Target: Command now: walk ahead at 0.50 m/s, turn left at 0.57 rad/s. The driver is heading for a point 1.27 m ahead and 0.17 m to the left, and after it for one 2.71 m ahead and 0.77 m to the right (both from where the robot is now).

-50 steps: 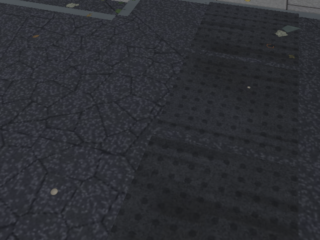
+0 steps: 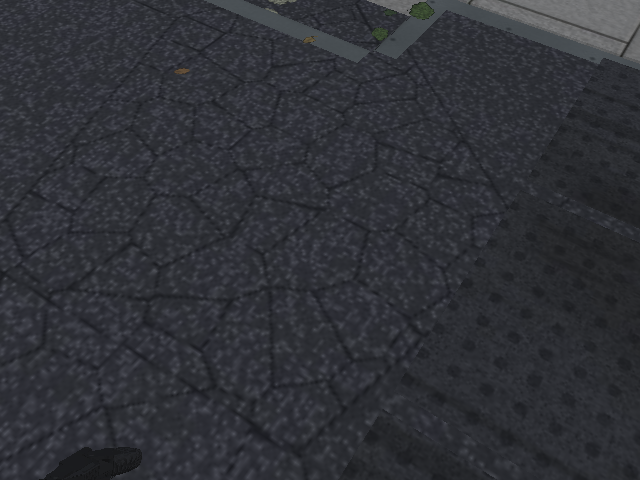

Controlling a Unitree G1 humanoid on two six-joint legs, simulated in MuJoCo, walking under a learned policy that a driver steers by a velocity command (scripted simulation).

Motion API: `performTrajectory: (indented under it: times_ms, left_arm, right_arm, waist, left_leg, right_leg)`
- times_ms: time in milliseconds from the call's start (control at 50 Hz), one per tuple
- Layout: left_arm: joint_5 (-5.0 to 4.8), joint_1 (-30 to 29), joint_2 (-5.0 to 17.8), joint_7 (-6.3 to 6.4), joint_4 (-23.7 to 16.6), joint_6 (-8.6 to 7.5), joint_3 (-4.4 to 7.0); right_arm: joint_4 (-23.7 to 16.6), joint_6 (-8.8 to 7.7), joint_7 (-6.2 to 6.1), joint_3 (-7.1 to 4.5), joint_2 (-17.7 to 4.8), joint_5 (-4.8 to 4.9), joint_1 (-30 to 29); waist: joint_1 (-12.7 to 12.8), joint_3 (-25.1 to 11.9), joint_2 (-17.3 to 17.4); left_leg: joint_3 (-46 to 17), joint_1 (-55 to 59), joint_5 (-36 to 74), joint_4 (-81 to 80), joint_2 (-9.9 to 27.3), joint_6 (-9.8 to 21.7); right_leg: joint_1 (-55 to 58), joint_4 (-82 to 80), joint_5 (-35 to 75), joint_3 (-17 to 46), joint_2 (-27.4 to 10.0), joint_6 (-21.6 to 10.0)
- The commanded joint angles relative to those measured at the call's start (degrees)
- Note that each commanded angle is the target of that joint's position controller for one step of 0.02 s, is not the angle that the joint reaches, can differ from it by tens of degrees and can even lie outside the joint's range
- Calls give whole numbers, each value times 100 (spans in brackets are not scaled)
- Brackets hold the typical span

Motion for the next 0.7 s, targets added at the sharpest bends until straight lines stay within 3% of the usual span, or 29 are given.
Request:
performTrajectory:
  times_ms: [20,60,80,100,120,140,160,180,200,220,260,300,360,440,500,540,580,600,620,640,660,680,700]
  left_arm:
    - [-62,-440,529,-76,-520,-122,119]
    - [-84,-297,683,-125,-544,-201,179]
    - [-80,80,746,-124,-457,-237,225]
    - [-14,718,939,-92,-343,-269,312]
    - [49,1692,1303,-39,-262,-259,402]
    - [88,2088,1632,-83,-32,-156,499]
    - [16,1868,988,-111,-204,-125,362]
    - [-13,1636,672,-95,-279,-83,279]
    - [26,1348,622,-103,-314,-48,237]
    - [43,1177,532,-108,-274,-21,209]
    - [64,1103,480,-114,-207,-38,199]
    - [17,1163,575,-127,-123,-81,247]
    - [14,1262,758,-102,-18,-70,325]
    - [-10,1345,903,-52,73,18,362]
    - [-78,1570,1043,-35,181,97,398]
    - [-140,1630,1145,-31,231,166,433]
    - [-177,1574,1318,-4,218,238,481]
    - [-193,1546,1403,17,205,283,504]
    - [-218,1509,1354,38,201,317,472]
    - [-112,1596,1117,53,132,288,361]
    - [113,2224,227,-53,-188,143,57]
    - [-128,1790,692,-142,-148,-76,110]
    - [-347,1225,979,-170,-288,-138,199]
  right_arm:
    - [-285,-1,-63,-192,-827,41,190]
    - [-351,41,-96,-209,-868,3,140]
    - [-406,60,-103,-189,-809,-9,54]
    - [-489,47,-87,-114,-603,-41,-15]
    - [-626,18,-62,13,-252,-139,9]
    - [-799,-41,-41,83,-62,74,820]
    - [-632,-19,-67,-31,-740,153,758]
    - [-711,24,-68,-109,-996,100,174]
    - [-766,55,-78,-109,-891,31,-65]
    - [-839,62,-61,-125,-800,-25,-224]
    - [-897,128,1,-118,-564,43,-155]
    - [-1022,189,22,-93,-414,38,-269]
    - [-1225,202,49,-68,-349,-1,-590]
    - [-1414,138,188,-9,-254,-6,-1229]
    - [-1628,132,289,13,-237,7,-1725]
    - [-1767,141,347,-11,-309,17,-1888]
    - [-1813,170,369,-103,-490,-8,-1703]
    - [-1741,191,359,-201,-662,-14,-1283]
    - [-1507,201,319,-355,-892,-11,-391]
    - [-1255,240,201,-535,-1282,-12,604]
    - [-1268,175,149,-581,-1974,-7,461]
    - [-1341,112,164,-429,-1490,-39,823]
    - [-1224,47,201,-338,-1199,-89,603]
  waist:
    - [49,-137,706]
    - [212,-199,856]
    - [440,-310,921]
    - [752,-759,848]
    - [1109,-1595,148]
    - [679,-2135,-1966]
    - [797,-1650,-1132]
    - [935,-957,-512]
    - [815,-573,-66]
    - [707,-274,-72]
    - [552,-145,-370]
    - [528,-87,-346]
    - [566,-46,-194]
    - [780,101,-164]
    - [932,280,-152]
    - [899,345,-193]
    - [665,119,-353]
    - [389,-173,-420]
    - [-124,-639,-297]
    - [-558,-1172,185]
    - [229,-1709,1791]
    - [-234,-2509,1193]
    - [-281,-1597,868]
  left_leg:
    - [-1296,-317,696,-210,1370,725]
    - [-1643,-18,789,175,1492,646]
    - [-1671,-32,941,469,1390,547]
    - [-1463,-287,1124,1244,1109,368]
    - [-851,-1074,248,2935,688,124]
    - [-231,-3102,-2076,4542,82,-159]
    - [-419,-3751,-1838,5295,601,-216]
    - [-282,-3894,-1260,5461,773,-261]
    - [-134,-3667,-825,5362,968,-326]
    - [-117,-3563,-557,5099,1116,-357]
    - [47,-3195,-328,4832,1315,-384]
    - [141,-3305,-137,4608,1386,-437]
    - [164,-3574,413,3923,1440,-514]
    - [499,-3314,1441,2629,1362,-449]
    - [781,-3206,1422,2047,1268,-339]
    - [922,-3141,1033,1802,1183,-186]
    - [1224,-2555,447,1673,859,49]
    - [1382,-1930,227,1607,615,195]
    - [1436,-611,593,1192,357,407]
    - [579,1245,790,1103,781,689]
    - [-2647,3117,209,712,2429,1697]
    - [-3927,3274,-466,-195,2832,1905]
    - [-2984,2700,-27,-267,2648,1580]
  right_leg:
    - [880,-513,6,-178,364,-47]
    - [1158,-691,-533,-162,397,-196]
    - [1661,-911,-596,-245,409,-326]
    - [2703,-917,-635,-82,130,-566]
    - [4222,-835,-873,911,-933,-950]
    - [5805,-1386,-2168,3602,-2084,-1810]
    - [5502,-1551,-3158,3704,-2045,-1640]
    - [4827,-1591,-2830,2726,-1791,-1375]
    - [4113,-1710,-2001,2005,-1530,-1261]
    - [3628,-1847,-1434,1516,-1317,-1244]
    - [3120,-2148,-957,751,-1042,-1198]
    - [3044,-2324,-483,302,-1038,-1309]
    - [3224,-2415,149,-212,-1106,-1383]
    - [3351,-2410,293,-974,-976,-1198]
    - [3626,-2335,299,-1241,-1100,-1113]
    - [3921,-2141,700,-1376,-1231,-1025]
    - [4097,-1496,2390,-1601,-1251,-914]
    - [4091,-798,3291,-1720,-1205,-853]
    - [3673,315,3512,-1875,-1040,-721]
    - [2286,1950,2009,-1875,-828,-489]
    - [-277,4044,-3532,-1432,227,-174]
    - [-791,4703,-3709,-192,342,-236]
    - [-1226,4679,-3168,-203,103,-325]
